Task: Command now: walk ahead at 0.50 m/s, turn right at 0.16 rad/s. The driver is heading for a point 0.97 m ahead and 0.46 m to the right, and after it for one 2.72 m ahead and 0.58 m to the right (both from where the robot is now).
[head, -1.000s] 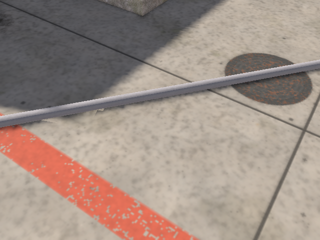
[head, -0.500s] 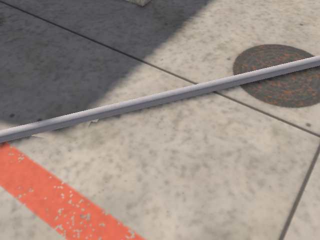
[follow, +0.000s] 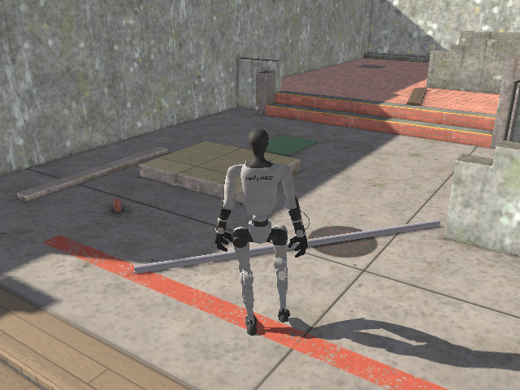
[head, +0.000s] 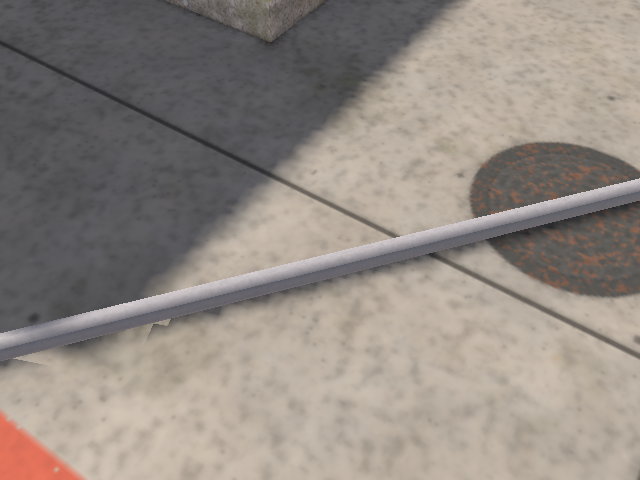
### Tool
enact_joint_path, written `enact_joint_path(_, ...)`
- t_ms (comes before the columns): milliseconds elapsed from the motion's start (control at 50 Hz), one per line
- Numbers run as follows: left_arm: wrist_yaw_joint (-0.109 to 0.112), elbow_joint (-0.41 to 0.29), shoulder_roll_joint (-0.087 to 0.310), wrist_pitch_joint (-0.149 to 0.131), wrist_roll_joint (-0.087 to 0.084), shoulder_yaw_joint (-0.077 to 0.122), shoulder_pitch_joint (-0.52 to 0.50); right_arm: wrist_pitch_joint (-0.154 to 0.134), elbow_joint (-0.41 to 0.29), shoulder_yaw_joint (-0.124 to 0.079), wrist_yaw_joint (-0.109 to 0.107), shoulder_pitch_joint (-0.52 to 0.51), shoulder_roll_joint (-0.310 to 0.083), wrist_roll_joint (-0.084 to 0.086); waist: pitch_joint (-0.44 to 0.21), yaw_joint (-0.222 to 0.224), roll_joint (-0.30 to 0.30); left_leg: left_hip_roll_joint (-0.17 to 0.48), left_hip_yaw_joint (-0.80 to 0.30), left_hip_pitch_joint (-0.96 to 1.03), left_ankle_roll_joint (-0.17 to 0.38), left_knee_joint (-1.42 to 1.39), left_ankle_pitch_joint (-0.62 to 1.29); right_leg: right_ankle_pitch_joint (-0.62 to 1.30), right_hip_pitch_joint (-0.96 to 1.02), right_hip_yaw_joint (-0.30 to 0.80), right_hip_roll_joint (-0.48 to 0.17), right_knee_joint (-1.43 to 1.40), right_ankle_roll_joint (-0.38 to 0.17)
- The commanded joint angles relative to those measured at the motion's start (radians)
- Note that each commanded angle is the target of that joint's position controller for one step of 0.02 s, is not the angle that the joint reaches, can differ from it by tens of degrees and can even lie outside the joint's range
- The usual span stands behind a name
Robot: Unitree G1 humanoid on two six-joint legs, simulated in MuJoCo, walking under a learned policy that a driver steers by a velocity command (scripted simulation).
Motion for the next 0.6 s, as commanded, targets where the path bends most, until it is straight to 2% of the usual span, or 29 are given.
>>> enact_joint_path(20, -0.011, -0.033, 0.030, 0.021, -0.002, 0.005, 0.030, -0.024, -0.032, -0.012, -0.005, 0.043, -0.101, -0.002, 0.032, 0.024, 0.073, 0.283, -0.189, -0.005, 0.090, -0.226, 0.118, 0.106, -0.096, 0.015, -0.030, -0.055, 0.019)
enact_joint_path(60, -0.013, -0.059, 0.035, 0.020, -0.009, 0.005, -0.044, -0.025, -0.028, -0.007, -0.006, 0.070, -0.093, -0.003, 0.050, 0.007, 0.074, 0.273, -0.139, 0.025, 0.071, -0.234, 0.157, 0.177, -0.142, 0.016, -0.023, -0.142, 0.023)
enact_joint_path(140, -0.019, -0.101, 0.016, 0.013, -0.012, -0.009, -0.162, -0.029, -0.021, 0.000, -0.014, 0.111, -0.090, -0.001, 0.061, -0.023, 0.082, 0.270, -0.041, 0.090, 0.041, -0.228, 0.272, 0.284, -0.121, -0.048, -0.001, -0.335, 0.013)
enact_joint_path(220, -0.024, -0.146, 0.019, 0.006, -0.006, -0.013, -0.250, -0.023, 0.002, 0.000, -0.029, 0.171, -0.100, -0.008, 0.077, -0.048, 0.086, 0.307, 0.020, 0.232, 0.034, -0.163, 0.443, 0.231, -0.121, -0.114, 0.024, -0.458, -0.029)
enact_joint_path(240, -0.025, -0.151, 0.023, 0.005, -0.004, -0.011, -0.245, -0.019, 0.003, -0.002, -0.034, 0.167, -0.109, -0.009, 0.070, -0.038, 0.090, 0.315, 0.037, 0.262, 0.031, -0.123, 0.542, 0.191, -0.100, -0.130, 0.039, -0.478, -0.045)
enact_joint_path(280, -0.019, -0.141, 0.038, 0.004, -0.001, 0.000, -0.185, -0.012, -0.002, -0.008, -0.042, 0.144, -0.136, -0.011, 0.022, -0.001, 0.119, 0.327, 0.071, 0.304, 0.021, 0.012, 0.859, 0.094, -0.002, -0.173, 0.098, -0.493, -0.086)
enact_joint_path(300, -0.016, -0.122, 0.055, 0.003, 0.000, 0.009, -0.112, -0.005, -0.006, -0.012, -0.044, 0.132, -0.151, -0.013, -0.023, 0.033, 0.131, 0.330, 0.086, 0.311, 0.018, 0.132, 0.973, 0.042, 0.076, -0.188, 0.135, -0.500, -0.110)
enact_joint_path(320, -0.014, -0.088, 0.077, -0.001, 0.002, 0.023, -0.002, 0.005, -0.015, -0.017, -0.043, 0.123, -0.164, -0.013, -0.086, 0.076, 0.133, 0.328, 0.096, 0.288, 0.011, 0.301, 0.972, 0.030, 0.198, -0.190, 0.166, -0.541, -0.135)
enact_joint_path(340, -0.008, -0.046, 0.120, -0.007, 0.013, 0.045, 0.145, 0.009, -0.035, -0.018, -0.038, 0.100, -0.171, -0.007, -0.161, 0.148, 0.100, 0.309, 0.111, 0.146, -0.012, 0.538, 0.806, 0.047, 0.421, -0.118, 0.144, -0.610, -0.176)
enact_joint_path(360, 0.005, -0.042, 0.228, -0.007, 0.023, 0.077, 0.241, 0.005, -0.089, -0.005, -0.026, 0.105, -0.108, 0.011, -0.273, 0.163, -0.053, 0.224, 0.125, -0.164, -0.051, 0.904, 0.293, -0.016, 0.697, 0.253, -0.123, -0.634, -0.277)
enact_joint_path(380, 0.001, -0.055, 0.273, 0.005, 0.002, 0.085, 0.199, -0.005, -0.147, -0.007, -0.008, 0.083, -0.095, 0.017, -0.333, 0.104, -0.174, 0.013, -0.039, -0.484, -0.082, 1.158, -0.373, 0.063, 0.846, 0.757, -0.296, -0.801, -0.405)
enact_joint_path(400, 0.005, -0.050, 0.245, 0.014, -0.018, 0.079, 0.154, -0.015, -0.170, -0.013, -0.002, -0.033, -0.133, 0.003, -0.209, 0.103, -0.028, 0.102, -0.158, -0.599, -0.067, 1.149, -0.269, 0.051, 0.771, 0.602, -0.249, -0.818, -0.357)
enact_joint_path(420, 0.009, -0.056, 0.194, 0.014, -0.022, 0.066, 0.101, -0.027, -0.186, -0.009, 0.002, -0.064, -0.127, 0.010, -0.113, 0.075, 0.018, 0.141, -0.151, -0.588, -0.065, 1.071, -0.174, 0.119, 0.638, 0.480, -0.223, -0.838, -0.313)
enact_joint_path(440, 0.011, -0.061, 0.151, 0.010, -0.020, 0.054, 0.058, -0.027, -0.177, -0.010, -0.001, -0.054, -0.120, 0.006, -0.052, 0.029, 0.078, 0.171, -0.149, -0.529, -0.071, 0.977, -0.138, 0.225, 0.522, 0.391, -0.171, -0.858, -0.265)
enact_joint_path(460, 0.017, -0.063, 0.128, 0.004, -0.029, 0.046, 0.037, -0.010, -0.180, -0.010, -0.002, -0.047, -0.115, -0.014, -0.031, -0.003, 0.076, 0.188, -0.150, -0.472, -0.088, 0.917, -0.132, 0.312, 0.442, 0.318, -0.121, -0.866, -0.237)
enact_joint_path(480, 0.020, -0.065, 0.119, -0.005, -0.033, 0.040, 0.032, 0.011, -0.180, -0.007, 0.002, -0.026, -0.101, -0.029, -0.042, -0.022, 0.051, 0.195, -0.150, -0.423, -0.104, 0.875, -0.127, 0.359, 0.403, 0.271, -0.090, -0.873, -0.224)
enact_joint_path(500, 0.020, -0.063, 0.126, -0.015, -0.037, 0.040, 0.050, 0.028, -0.187, -0.007, 0.006, -0.028, -0.097, -0.035, -0.048, -0.027, 0.041, 0.193, -0.141, -0.415, -0.119, 0.849, -0.129, 0.413, 0.391, 0.254, -0.073, -0.874, -0.225)
enact_joint_path(560, 0.019, -0.059, 0.171, -0.026, -0.038, 0.048, 0.110, 0.053, -0.231, -0.005, 0.013, -0.113, -0.094, -0.035, -0.030, -0.013, 0.014, 0.192, -0.113, -0.466, -0.155, 0.737, -0.055, 0.451, 0.371, 0.226, -0.037, -0.892, -0.211)
enact_joint_path(600, 0.018, -0.058, 0.172, -0.022, -0.037, 0.047, 0.158, 0.057, -0.269, -0.004, 0.015, -0.209, -0.103, -0.031, -0.011, 0.020, -0.006, 0.188, -0.105, -0.521, -0.166, 0.645, 0.021, 0.446, 0.394, 0.238, -0.026, -0.899, -0.187)
Velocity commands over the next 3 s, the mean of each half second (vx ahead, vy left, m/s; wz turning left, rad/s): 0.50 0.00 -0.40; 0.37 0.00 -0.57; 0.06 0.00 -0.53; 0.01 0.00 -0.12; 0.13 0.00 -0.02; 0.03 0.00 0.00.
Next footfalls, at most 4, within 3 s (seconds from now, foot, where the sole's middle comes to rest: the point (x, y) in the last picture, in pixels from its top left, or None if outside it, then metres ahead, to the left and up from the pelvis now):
0.34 right None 0.33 -0.13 -0.78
0.88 left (369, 389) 0.69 -0.10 -0.78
1.34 right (455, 469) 0.51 -0.27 -0.78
1.74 left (367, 411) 0.64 -0.09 -0.78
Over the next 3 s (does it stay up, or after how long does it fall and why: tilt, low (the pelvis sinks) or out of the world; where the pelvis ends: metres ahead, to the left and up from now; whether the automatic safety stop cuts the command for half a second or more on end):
stays up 0.61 -0.23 0.00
